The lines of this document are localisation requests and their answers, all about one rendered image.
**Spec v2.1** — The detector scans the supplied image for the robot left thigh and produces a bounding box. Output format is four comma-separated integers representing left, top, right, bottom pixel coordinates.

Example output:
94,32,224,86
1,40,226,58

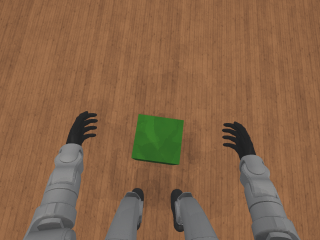
104,196,144,240

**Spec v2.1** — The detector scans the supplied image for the carton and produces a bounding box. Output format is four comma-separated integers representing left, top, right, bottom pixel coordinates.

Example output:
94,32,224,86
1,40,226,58
131,114,184,165

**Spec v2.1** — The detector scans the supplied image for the right robot forearm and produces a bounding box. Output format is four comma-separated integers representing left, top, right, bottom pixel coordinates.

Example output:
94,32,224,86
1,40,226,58
239,154,301,240

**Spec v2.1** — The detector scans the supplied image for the right robot foot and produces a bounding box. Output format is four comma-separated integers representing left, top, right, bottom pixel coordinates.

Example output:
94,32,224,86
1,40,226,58
170,189,184,232

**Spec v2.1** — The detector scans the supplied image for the left robot upper arm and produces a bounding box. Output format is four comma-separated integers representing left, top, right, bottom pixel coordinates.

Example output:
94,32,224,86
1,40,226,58
24,227,77,240

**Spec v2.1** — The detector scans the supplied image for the left robot forearm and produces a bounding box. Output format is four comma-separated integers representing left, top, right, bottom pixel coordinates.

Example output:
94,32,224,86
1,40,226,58
23,143,84,240

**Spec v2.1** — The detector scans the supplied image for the robot left hand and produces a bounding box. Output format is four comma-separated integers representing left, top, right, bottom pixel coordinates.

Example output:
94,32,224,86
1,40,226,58
66,111,98,146

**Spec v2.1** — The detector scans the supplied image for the robot right hand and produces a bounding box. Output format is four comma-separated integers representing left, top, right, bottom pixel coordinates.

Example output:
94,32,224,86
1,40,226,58
222,121,256,160

